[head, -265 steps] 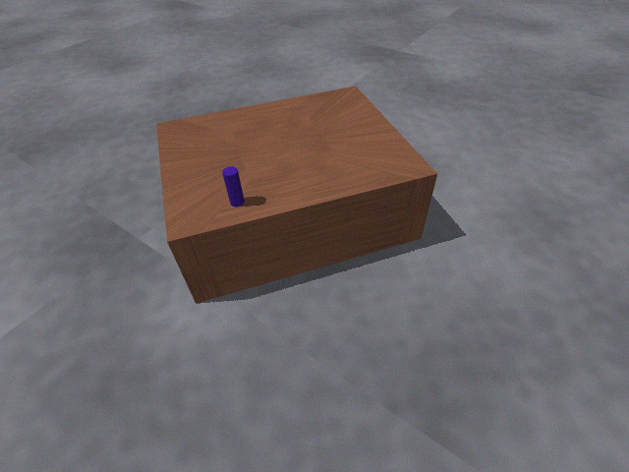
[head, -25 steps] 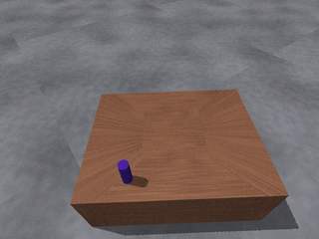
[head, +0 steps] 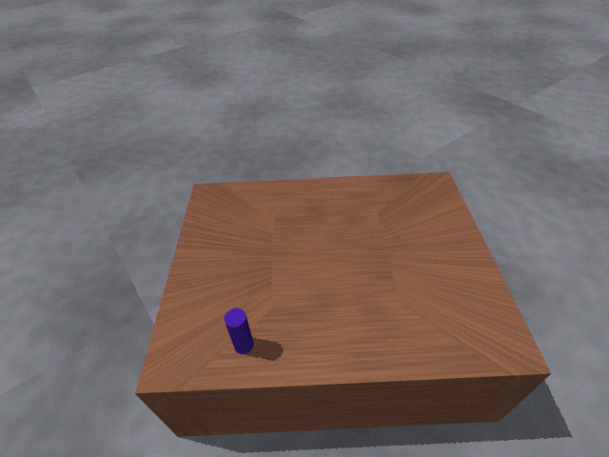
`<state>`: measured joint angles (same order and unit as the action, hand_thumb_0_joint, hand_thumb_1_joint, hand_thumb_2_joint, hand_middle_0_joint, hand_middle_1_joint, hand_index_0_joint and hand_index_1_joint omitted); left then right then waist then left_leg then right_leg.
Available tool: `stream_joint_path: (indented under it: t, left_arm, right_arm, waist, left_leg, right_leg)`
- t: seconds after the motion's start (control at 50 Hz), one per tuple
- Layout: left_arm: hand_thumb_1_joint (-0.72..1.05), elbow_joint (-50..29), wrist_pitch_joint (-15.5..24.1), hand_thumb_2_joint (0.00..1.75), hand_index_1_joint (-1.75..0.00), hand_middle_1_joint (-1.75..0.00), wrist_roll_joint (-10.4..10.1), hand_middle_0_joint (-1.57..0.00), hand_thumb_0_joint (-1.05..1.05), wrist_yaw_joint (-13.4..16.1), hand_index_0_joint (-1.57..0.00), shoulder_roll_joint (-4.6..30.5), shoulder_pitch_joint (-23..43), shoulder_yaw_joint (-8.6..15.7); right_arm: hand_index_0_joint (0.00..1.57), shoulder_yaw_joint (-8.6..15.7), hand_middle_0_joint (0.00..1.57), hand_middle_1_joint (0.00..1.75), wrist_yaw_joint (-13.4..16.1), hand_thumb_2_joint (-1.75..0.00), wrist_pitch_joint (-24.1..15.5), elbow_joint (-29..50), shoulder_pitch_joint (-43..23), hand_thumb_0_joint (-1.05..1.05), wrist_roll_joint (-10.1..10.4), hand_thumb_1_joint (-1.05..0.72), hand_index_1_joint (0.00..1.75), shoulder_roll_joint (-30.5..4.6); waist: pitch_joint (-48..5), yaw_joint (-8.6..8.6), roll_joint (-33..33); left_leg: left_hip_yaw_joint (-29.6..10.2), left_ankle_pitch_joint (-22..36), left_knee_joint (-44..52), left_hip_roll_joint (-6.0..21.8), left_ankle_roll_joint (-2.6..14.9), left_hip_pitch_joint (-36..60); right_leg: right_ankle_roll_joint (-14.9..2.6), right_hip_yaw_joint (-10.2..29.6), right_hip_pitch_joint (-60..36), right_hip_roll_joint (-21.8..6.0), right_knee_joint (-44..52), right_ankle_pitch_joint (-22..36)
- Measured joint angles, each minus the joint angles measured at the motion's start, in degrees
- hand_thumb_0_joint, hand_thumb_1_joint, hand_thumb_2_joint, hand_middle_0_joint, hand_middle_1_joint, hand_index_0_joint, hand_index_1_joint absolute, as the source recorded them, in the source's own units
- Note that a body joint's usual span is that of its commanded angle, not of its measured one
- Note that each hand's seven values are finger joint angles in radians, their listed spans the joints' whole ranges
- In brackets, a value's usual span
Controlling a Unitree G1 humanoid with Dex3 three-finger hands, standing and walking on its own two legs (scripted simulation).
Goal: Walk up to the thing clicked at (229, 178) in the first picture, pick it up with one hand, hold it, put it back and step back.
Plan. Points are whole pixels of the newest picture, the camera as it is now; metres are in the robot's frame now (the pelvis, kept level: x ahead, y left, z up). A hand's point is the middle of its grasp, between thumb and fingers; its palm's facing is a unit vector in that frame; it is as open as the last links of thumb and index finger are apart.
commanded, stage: stand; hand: left
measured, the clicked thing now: (239, 331) +0.50 +0.20 -0.35
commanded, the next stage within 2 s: none
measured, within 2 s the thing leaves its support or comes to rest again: neither
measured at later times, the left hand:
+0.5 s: hand out of the picture +0.04 +0.25 -0.16, palm faces -0.02 -0.94 -0.34, open 7.4 cm
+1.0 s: hand out of the picture +0.06 +0.25 -0.15, palm faces -0.02 -0.94 -0.34, open 7.4 cm
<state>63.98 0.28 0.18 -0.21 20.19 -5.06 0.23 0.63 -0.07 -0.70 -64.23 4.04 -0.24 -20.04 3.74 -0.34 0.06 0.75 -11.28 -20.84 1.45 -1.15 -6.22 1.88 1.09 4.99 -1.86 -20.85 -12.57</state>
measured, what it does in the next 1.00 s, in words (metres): stands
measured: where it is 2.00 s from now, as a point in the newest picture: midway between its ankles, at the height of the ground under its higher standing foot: outside the picture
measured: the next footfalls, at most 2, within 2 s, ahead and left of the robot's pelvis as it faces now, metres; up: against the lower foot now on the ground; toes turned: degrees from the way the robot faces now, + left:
none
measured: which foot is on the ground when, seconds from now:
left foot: down 0.00-1.00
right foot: down 0.00-1.00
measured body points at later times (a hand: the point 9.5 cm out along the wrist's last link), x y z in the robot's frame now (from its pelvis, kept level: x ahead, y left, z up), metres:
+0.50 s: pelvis -0.03 +0.00 +0.00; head -0.02 +0.00 +0.45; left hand +0.04 +0.30 -0.13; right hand +0.04 -0.31 -0.13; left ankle +0.00 +0.13 -0.75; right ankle -0.01 -0.14 -0.75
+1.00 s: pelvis -0.01 +0.00 +0.00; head -0.01 +0.00 +0.45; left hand +0.06 +0.30 -0.13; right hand +0.07 -0.30 -0.13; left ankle +0.00 +0.13 -0.75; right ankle -0.01 -0.14 -0.75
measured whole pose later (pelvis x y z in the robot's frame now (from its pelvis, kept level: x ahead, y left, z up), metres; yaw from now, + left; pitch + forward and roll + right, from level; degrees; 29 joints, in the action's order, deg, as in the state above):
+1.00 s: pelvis -0.01 +0.00 +0.00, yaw +1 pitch -2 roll +0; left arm 63.8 0.4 0.5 -0.6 20.3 -6.5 -0.3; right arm -0.1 -0.5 -0.8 -65.3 5.5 -0.5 -20.1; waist 2.8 -0.3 -0.1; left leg 0.0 -9.0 -19.0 1.6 -1.4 -7.6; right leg 1.6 0.3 6.1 -1.7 -19.2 -10.6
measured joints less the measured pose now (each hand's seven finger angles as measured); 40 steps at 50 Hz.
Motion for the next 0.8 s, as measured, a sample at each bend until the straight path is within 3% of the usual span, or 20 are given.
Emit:
stream_joint_path:
  t: [0.34,0.8]
  left_arm:
    - [0.91,0.88,-0.11,0.9,-0.3,-0.3,0.43,-0.2,0.0,-0.4,-0.2,0.09,-1.01,-0.03]
    - [0.91,0.28,-0.04,0.9,-0.3,-0.3,0.29,-0.2,0.0,-0.41,-0.2,0.3,-2.43,-0.34]
  right_arm:
    - [0.21,-0.23,0.2,0.3,-0.57,-0.9,0.3,-1.6,0.61,0.01,-0.42,-0.9,0.3,-0.09]
    - [0.21,-0.36,0.2,0.3,-0.52,-0.9,0.22,-1.68,2.39,0.01,-0.38,-0.9,0.3,0.07]
  waist:
    - [-0.28,-0.03,-0.06]
    - [-0.44,-0.04,-0.12]
  left_leg:
    - [-0.55,3.16,2.37,0.28,-0.29,-0.66]
    - [-0.77,2.67,1.59,0.13,-0.26,-1.9]
  right_leg:
    - [-0.29,-0.52,0.56,0.32,2.21,2.92]
    - [-0.32,-0.71,1.78,0.18,1.25,2.24]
